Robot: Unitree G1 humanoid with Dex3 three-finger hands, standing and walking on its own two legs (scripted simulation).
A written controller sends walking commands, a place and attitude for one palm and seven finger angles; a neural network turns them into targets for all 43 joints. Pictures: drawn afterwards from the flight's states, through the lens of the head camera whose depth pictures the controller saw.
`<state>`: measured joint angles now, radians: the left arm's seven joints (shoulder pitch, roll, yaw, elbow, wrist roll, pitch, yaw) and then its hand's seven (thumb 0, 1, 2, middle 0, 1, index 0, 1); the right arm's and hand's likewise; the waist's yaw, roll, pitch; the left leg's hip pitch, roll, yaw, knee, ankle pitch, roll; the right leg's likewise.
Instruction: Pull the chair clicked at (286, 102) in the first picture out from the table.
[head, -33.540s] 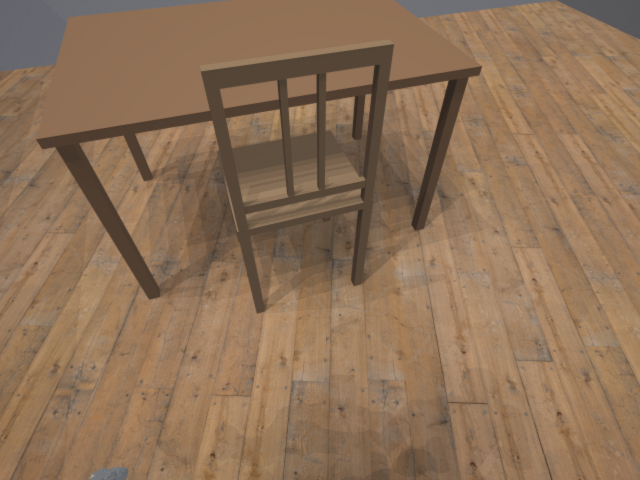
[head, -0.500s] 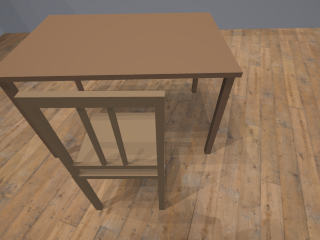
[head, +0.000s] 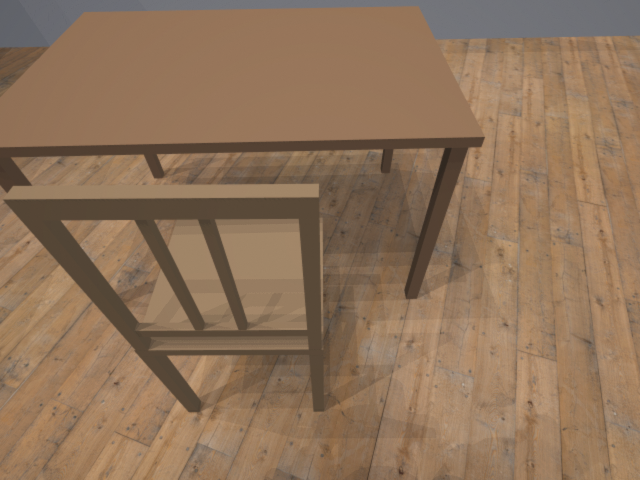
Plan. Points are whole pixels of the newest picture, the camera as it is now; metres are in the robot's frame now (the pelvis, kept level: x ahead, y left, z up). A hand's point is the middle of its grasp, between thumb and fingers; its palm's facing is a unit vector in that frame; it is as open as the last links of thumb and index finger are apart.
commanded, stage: look again from close up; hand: left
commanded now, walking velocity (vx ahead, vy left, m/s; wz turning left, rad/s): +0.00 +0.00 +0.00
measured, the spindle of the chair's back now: (176, 280) +0.43 +0.28 -0.07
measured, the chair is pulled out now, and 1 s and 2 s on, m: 0.20 0.20 0.20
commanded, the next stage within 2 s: raise the hand toward the chair's back in 0.52 s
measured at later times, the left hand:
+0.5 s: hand out of the picture +0.03 +0.17 -0.17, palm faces +0.01 -0.98 -0.21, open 7.4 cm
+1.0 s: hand (213, 451) +0.17 +0.15 -0.06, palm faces +0.01 -1.00 +0.03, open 8.8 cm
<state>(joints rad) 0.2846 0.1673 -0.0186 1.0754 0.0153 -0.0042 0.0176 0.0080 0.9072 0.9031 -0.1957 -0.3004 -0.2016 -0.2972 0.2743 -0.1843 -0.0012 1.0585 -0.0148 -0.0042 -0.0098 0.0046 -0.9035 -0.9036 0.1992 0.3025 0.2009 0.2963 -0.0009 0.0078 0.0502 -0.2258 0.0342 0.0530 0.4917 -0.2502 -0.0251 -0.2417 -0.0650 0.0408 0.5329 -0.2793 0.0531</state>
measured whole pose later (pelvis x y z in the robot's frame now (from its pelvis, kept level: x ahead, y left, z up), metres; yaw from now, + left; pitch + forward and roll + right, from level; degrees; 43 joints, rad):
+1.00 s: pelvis -0.02 -0.02 -0.09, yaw +3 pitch +12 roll +1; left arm 0.39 0.13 0.10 0.18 -0.21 -0.54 -0.30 0.01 0.66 0.80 -0.17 -0.26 -0.18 -0.26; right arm 0.12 -0.26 -0.09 0.52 0.01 -0.26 0.00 0.01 -0.90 -0.90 0.20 0.30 0.20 0.30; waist 0.00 -0.04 -0.14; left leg -0.85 0.04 -0.01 1.13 -0.49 -0.05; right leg -0.84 -0.06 0.01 1.16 -0.53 0.04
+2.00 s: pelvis -0.02 +0.00 -0.09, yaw +4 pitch +15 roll -3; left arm 0.37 0.24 0.19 -0.05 -0.24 -0.34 -0.26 -0.01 -0.45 0.32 -0.06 -0.09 -0.07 -0.09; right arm 0.19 -0.20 0.01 0.52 0.01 -0.21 -0.05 0.01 -0.90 -0.90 0.20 0.30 0.21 0.30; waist -0.01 0.02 -0.15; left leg -0.94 0.05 -0.08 1.20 -0.53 -0.03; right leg -0.86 -0.05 -0.05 1.15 -0.54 0.05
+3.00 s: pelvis -0.02 -0.01 -0.09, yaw +4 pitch +16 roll -2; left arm 0.28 0.24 0.22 0.05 -0.27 -0.36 -0.30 -0.01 -0.50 0.30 -0.06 -0.08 -0.06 -0.08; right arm 0.22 -0.23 -0.01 0.55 0.01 -0.21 -0.06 0.01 -0.90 -0.90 0.20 0.30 0.20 0.30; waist -0.03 0.03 -0.16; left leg -0.95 0.05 -0.08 1.19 -0.51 -0.05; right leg -0.88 -0.04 -0.04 1.15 -0.54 0.03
